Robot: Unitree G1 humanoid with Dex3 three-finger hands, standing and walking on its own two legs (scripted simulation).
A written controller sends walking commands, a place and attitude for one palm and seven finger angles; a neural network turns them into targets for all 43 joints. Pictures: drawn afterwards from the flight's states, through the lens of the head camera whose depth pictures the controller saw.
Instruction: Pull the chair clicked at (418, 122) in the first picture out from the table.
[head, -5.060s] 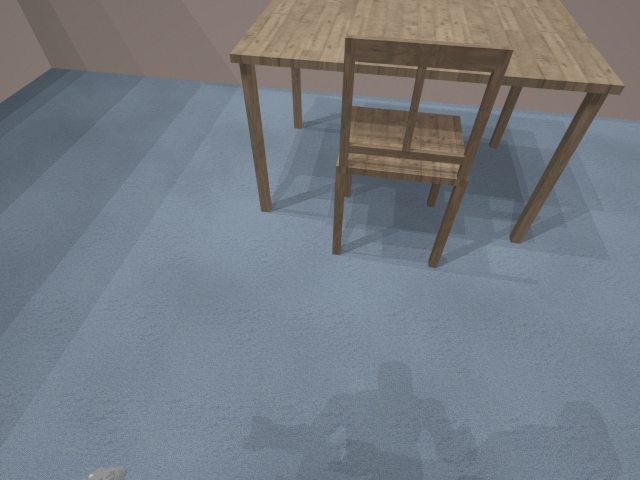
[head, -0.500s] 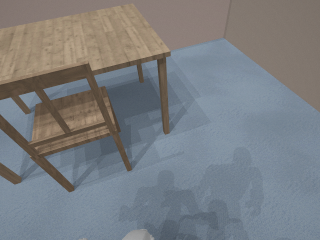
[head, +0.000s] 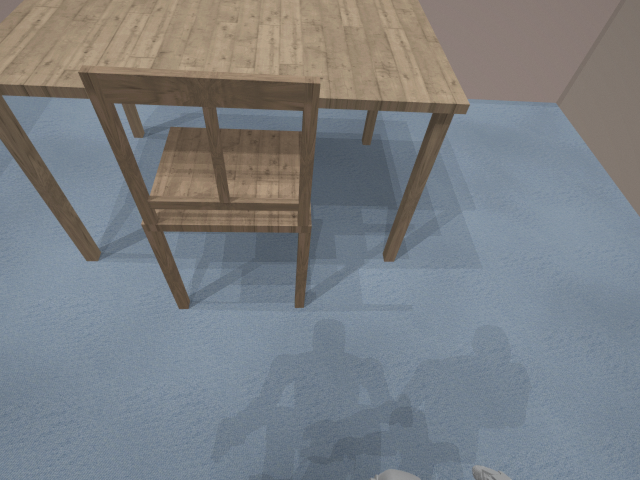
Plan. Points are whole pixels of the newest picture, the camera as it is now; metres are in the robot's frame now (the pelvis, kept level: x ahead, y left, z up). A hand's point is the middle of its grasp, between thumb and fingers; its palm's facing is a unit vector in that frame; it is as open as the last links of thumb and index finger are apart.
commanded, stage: turn to face it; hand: left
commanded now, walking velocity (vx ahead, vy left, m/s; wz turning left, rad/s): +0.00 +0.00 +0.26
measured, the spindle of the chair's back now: (217, 157) +0.71 +0.29 -0.10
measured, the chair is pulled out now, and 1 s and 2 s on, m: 0.00 0.00 0.00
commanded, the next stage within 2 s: take the last steps up to it in 0.02 s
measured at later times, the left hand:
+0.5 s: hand out of the picture +0.03 +0.15 -0.15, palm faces +0.17 -0.96 -0.23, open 7.3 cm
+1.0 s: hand (163, 452) +0.16 +0.23 -0.17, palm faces +0.18 -0.97 -0.18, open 7.4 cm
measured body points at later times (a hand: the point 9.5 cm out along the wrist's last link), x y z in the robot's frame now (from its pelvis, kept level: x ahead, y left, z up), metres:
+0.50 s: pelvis +0.04 -0.03 +0.01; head +0.03 -0.05 +0.46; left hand +0.02 +0.20 -0.13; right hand +0.06 -0.27 -0.16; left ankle +0.04 +0.12 -0.66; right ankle +0.01 -0.13 -0.74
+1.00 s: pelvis +0.19 +0.06 +0.00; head +0.19 +0.06 +0.45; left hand +0.15 +0.28 -0.16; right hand +0.29 -0.16 -0.14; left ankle +0.18 +0.15 -0.74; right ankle +0.20 -0.06 -0.68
